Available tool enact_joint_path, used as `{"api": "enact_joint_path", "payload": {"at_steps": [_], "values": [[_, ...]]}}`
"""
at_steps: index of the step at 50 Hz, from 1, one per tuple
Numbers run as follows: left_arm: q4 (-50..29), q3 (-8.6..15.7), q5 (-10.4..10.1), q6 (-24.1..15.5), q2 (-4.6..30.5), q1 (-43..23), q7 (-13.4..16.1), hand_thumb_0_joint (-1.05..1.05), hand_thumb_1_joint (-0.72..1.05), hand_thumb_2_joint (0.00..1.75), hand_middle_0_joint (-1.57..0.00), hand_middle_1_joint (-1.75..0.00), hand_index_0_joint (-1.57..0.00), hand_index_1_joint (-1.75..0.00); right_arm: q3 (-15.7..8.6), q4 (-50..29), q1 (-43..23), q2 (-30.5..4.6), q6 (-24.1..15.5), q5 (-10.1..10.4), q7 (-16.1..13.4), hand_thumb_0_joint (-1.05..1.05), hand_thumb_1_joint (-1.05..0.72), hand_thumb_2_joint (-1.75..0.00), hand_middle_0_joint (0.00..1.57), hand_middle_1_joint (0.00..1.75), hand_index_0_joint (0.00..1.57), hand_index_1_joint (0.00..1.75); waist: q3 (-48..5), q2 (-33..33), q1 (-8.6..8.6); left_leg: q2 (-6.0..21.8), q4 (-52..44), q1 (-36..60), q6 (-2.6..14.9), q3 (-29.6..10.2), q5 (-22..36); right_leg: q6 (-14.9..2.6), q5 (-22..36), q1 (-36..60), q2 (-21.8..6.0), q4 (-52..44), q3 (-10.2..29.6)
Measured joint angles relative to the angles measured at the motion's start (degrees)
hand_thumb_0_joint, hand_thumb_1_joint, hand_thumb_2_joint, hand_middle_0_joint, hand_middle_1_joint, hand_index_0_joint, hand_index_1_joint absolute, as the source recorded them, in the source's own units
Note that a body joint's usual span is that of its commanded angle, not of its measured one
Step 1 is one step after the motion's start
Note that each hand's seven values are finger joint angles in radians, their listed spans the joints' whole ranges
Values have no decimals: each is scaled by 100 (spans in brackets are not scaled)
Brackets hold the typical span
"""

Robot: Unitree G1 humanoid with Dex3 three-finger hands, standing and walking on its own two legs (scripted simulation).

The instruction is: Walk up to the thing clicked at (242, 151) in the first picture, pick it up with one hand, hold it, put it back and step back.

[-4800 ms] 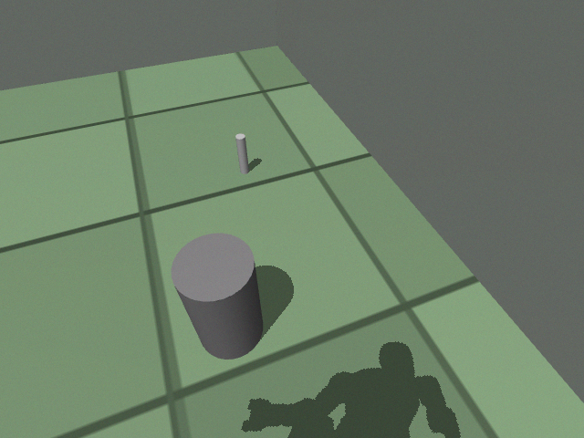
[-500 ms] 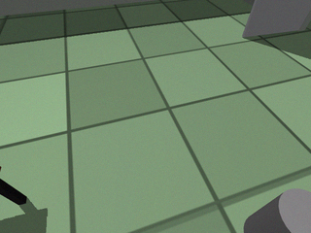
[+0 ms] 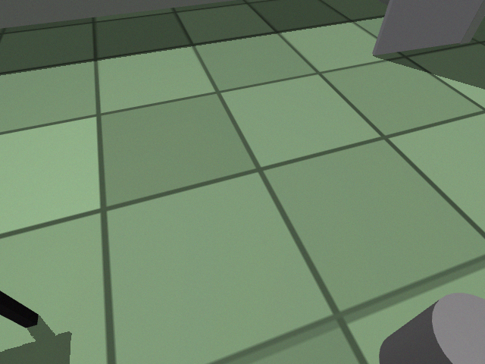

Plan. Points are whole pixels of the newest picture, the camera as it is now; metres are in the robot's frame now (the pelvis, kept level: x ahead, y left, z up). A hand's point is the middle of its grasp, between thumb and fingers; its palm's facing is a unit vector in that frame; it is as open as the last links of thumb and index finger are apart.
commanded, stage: stand
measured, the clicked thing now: out of the picture +0.33 -1.48 -0.67
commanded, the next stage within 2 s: walk up in 1.76 s
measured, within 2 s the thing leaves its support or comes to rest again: neither
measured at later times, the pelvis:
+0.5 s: pelvis +0.01 +0.00 +0.00, yaw -1 degrees
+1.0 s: pelvis +0.01 -0.01 +0.00, yaw -1 degrees
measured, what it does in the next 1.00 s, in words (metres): stands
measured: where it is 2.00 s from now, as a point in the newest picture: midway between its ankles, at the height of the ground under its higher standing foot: outside the picture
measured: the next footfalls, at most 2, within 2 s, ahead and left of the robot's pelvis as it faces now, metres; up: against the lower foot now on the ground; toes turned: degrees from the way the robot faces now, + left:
none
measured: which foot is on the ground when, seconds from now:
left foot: down 0.00-1.00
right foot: down 0.00-1.00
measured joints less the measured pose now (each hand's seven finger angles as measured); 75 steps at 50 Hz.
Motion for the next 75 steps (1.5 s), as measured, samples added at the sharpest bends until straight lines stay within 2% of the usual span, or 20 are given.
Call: {"api": "enact_joint_path", "payload": {"at_steps": [75], "values": [[-97, -17, 17, 5, -17, 92, 9, 1, 91, 90, -21, -30, -20, -30, 16, -103, 111, -23, -5, -14, -21, 1, -91, -90, 21, 30, 20, 30, -23, 37, 1, 110, -137, 198, -56, 142, -60, -59, -42, 97, 103, -58, 136]]}}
